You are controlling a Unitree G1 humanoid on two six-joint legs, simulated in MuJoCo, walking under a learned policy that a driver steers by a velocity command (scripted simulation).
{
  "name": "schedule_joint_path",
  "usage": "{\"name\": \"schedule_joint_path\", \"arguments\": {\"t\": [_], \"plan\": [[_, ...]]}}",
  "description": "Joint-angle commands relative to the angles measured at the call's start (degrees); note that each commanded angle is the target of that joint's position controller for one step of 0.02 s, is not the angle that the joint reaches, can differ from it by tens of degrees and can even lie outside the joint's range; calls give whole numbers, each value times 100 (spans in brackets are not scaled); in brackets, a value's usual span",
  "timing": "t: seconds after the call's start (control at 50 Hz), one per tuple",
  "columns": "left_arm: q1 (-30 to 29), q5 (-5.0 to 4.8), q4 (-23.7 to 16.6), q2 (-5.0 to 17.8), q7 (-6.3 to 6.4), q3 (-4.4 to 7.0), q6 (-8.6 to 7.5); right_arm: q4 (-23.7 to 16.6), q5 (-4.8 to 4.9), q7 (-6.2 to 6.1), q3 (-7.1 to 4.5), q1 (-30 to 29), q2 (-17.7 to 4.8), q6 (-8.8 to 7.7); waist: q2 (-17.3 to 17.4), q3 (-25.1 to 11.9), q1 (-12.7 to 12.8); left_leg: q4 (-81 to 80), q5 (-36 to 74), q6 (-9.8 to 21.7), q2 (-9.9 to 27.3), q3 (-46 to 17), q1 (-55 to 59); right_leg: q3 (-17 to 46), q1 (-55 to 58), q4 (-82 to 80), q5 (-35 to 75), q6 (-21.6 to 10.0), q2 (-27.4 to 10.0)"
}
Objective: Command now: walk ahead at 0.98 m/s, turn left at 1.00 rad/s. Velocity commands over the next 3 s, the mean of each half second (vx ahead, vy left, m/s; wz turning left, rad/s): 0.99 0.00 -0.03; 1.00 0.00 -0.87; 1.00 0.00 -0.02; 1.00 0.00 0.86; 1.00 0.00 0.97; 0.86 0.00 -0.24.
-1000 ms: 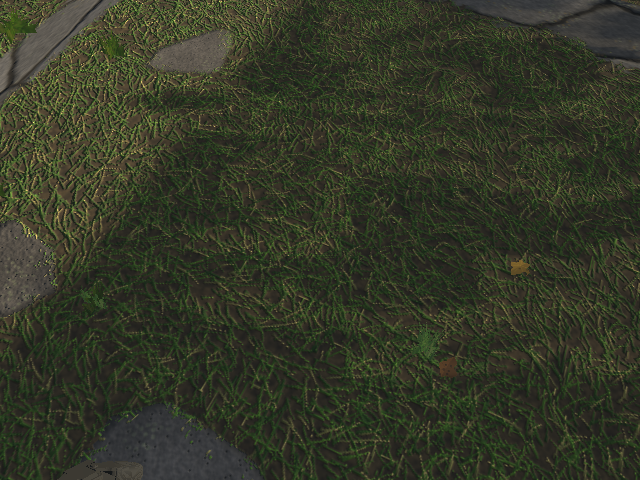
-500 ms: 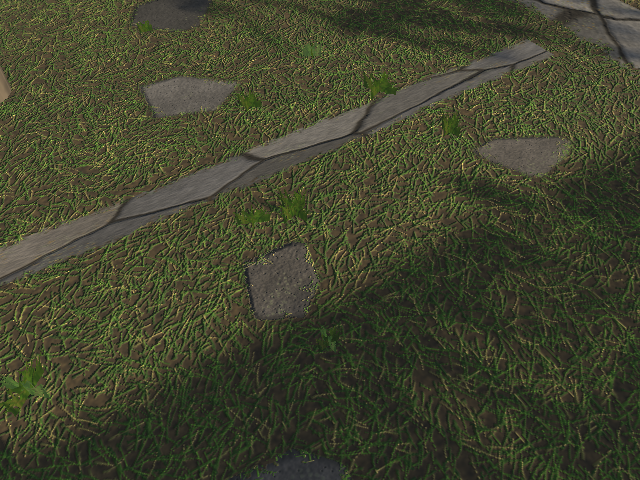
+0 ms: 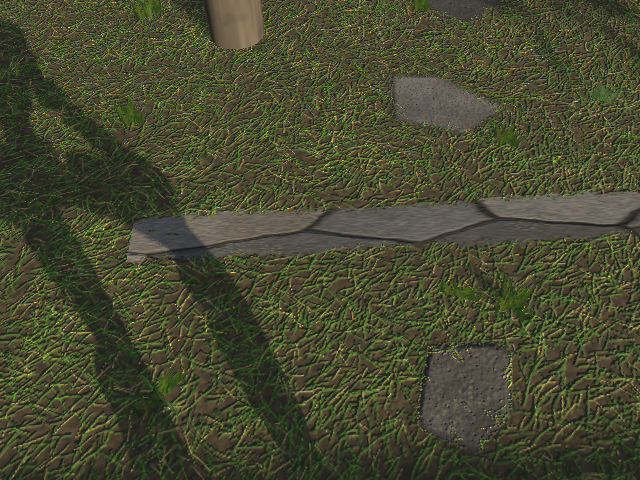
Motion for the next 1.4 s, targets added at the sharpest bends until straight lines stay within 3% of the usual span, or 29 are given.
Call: {"name": "schedule_joint_path", "arguments": {"t": [0.02, 0.14, 0.18, 0.2, 0.22, 0.24, 0.26, 0.3, 0.32, 0.42, 0.54, 0.6, 0.62, 0.64, 0.66, 0.7, 0.8, 0.92, 0.96, 1.0, 1.02, 1.04, 1.06, 1.08, 1.1, 1.14, 1.24, 1.3, 1.4], "plan": [[-595, -37, -674, 628, -51, 123, 66, -452, 14, -16, -181, -346, -747, -300, 53, 743, 101, -1625, 1867, 788, 1218, -1692, -1461, -588, 73, -1193, 813, 143, 199], [-953, -194, -546, 622, -102, 86, -71, 28, 88, -17, -184, 338, -945, -494, 311, 23, -354, -1413, 5845, 126, 1570, -1093, 529, -1071, 1546, -3676, 2875, -672, 950], [266, -290, -186, 1086, 3, 308, -80, 73, -155, -80, -268, 185, -1261, -438, 636, -787, 357, 146, 7470, -132, 1847, -950, 1323, -996, 2495, -3616, 1878, -868, 1324], [1523, -351, 182, 1265, 95, 423, -40, 48, -274, -109, -291, -189, -1266, -347, 581, -1206, 1135, 1678, 7512, -232, 1766, -621, 1007, -1099, 3559, -3760, 1597, -950, 1320], [2729, -331, 482, 1615, 212, 561, 18, -19, -318, -141, -229, -551, -985, -344, 178, -1611, 1761, 4111, 5888, -344, 1376, -343, -100, -497, 4867, -3356, 741, -1238, 735], [2534, -135, 604, 2188, 169, 685, -9, -365, -8, -7, 22, 304, 56, -431, -2287, -2064, 718, 6559, -468, -772, 83, -361, -2658, 3220, 6307, -4080, -28, -2303, -845], [1869, -252, 478, 1662, 26, 649, 30, -402, -128, -18, 100, 55, -264, -531, -1531, -1946, 648, 6572, -501, -589, 483, -442, -3511, 4781, 6139, -5126, -709, -2441, -810], [1280, -346, 505, 1027, -51, 543, -6, -574, -241, 23, 152, -891, -490, -553, 62, -731, 415, 5727, 287, -600, 1237, -458, -3508, 3479, 4504, -5312, -530, -2197, -508], [1352, -332, 630, 868, -38, 485, -23, -721, -328, 50, 182, -1225, -424, -525, 240, -343, 312, 5344, 257, -664, 1385, -424, -3399, 2975, 3819, -5370, -139, -2060, -237], [1268, -362, 801, 1032, 37, 503, -169, -1376, -352, 183, 438, -1927, -138, -319, -178, 472, -184, 3017, 438, -1157, 1786, -12, -2909, 1898, 1725, -6212, 576, -2067, 399], [1442, -521, 747, 1373, -51, 705, -202, -1469, -130, 170, 430, -2499, -226, -337, -312, 125, 186, 641, 2292, -1233, 1432, 263, -1008, 1547, 2088, -6008, 2429, -1434, 563], [1497, -446, 792, 1579, -25, 761, -143, -1046, -179, -33, 164, -965, -646, -424, -93, -1023, -572, 456, 1078, -1060, 1268, 331, 774, 1242, 2506, -3258, 4083, -1082, 883], [1341, -438, 671, 1234, -29, 667, -195, -922, -286, -162, -5, 183, -1026, -457, 219, -1695, -1087, 454, -430, -885, 2263, -626, 2039, 970, 1654, -1486, 3023, -1002, 1132], [1517, -554, 404, 284, 15, 438, -212, -865, -488, -226, -116, 620, -1434, -430, 1483, -2254, -880, -347, -2522, -622, 3905, -3212, 3097, 465, 131, 288, -806, -965, 1590], [1694, -584, 195, 485, 17, 379, -141, -834, -352, -198, -201, 241, -1526, -358, 2139, -2423, -511, -1197, -3244, -178, 4197, -5034, 2909, 211, -655, 1176, -448, -1026, 1347], [680, -352, 291, 811, -34, 433, 7, -857, -258, -137, -10, -477, -470, -363, 535, -813, -534, -1023, -1675, -317, 3509, -2799, 1498, 3, -926, 911, 459, -985, 758], [-240, -233, -178, 374, -291, 316, 335, -178, -80, -49, 98, 18, 8, -543, 602, -97, -179, -1215, 2016, -644, 2994, -332, 756, -142, -1117, 501, 534, -849, 364], [-1334, -243, -724, 425, -519, 114, 334, 3, -101, -80, 39, -289, -378, -642, 193, 516, 81, -1885, 3767, -927, 2424, 1638, -24, -1156, 123, -1974, 2108, -1068, 698], [-1203, -239, -615, 562, -508, 137, 319, 47, -96, -122, -37, 51, -715, -613, 295, 241, 171, -1198, 6501, -1029, 2454, 1827, 419, -1620, 941, -2363, 2008, -1259, 1210], [-56, -238, -294, 877, -429, 267, 280, -36, -131, -209, -144, -33, -1100, -446, 569, -463, 872, 546, 7965, -1052, 2697, 1756, 573, -1553, 2267, -2469, 1558, -1482, 1556], [1147, -235, 69, 1117, -346, 406, 256, -165, -150, -224, -178, -307, -1201, -350, 602, -983, 1425, 2050, 7899, -981, 2802, 1609, 113, -1257, 3584, -2634, 1401, -1693, 1628], [1913, -274, 422, 1381, -193, 582, 252, -207, -199, -166, -178, -353, -1083, -288, 84, -1242, 1598, 4132, 4969, -1014, 2357, 1604, -985, -741, 4969, -3055, 1181, -1876, 1544], [1455, -389, 402, 1886, -44, 716, 340, -429, -310, -59, 32, -337, -238, -318, -1312, -790, 937, 6547, -773, -1160, 1320, 1531, -2790, 856, 5290, -3077, 1731, -2106, 630], [1195, -211, 32, 2319, -22, 790, 390, -1072, -94, -75, 76, 128, -390, -417, -1453, -2282, 535, 7510, -1018, -1192, 1182, 178, -4247, 3710, 6847, -4314, 1033, -3193, -589], [1189, -256, -13, 1855, 76, 735, 403, -1011, -141, -74, 101, -368, -627, -519, -227, -1890, 721, 7003, -257, -1140, 1538, -104, -4512, 4014, 6233, -5238, -20, -2871, -689], [682, -228, 187, 1292, 151, 555, 227, -788, -161, -87, 156, -387, -499, -455, 579, -397, 49, 6006, 79, -1090, 2027, 45, -3854, 2891, 3962, -5479, 392, -2384, -438], [861, -276, 599, 939, 32, 396, -290, -774, -97, 112, 250, -880, -35, -23, 301, 516, -212, 4068, 581, -1029, 2273, 3, -3213, 677, 2148, -6219, 1918, -1841, 210], [864, -340, 652, 822, -50, 349, -417, -883, 27, 225, 284, -1510, 121, -105, 133, 562, -17, 2374, 2175, -742, 1981, 359, -2907, -608, 2440, -6439, 3343, -1254, 689], [1163, -367, 821, 1057, 104, 330, -508, -763, 26, 351, 253, -1704, 78, -176, -289, 186, 43, 1066, 3129, -346, 1295, 1096, -2252, -1289, 4073, -6225, 6774, -670, 279]]}}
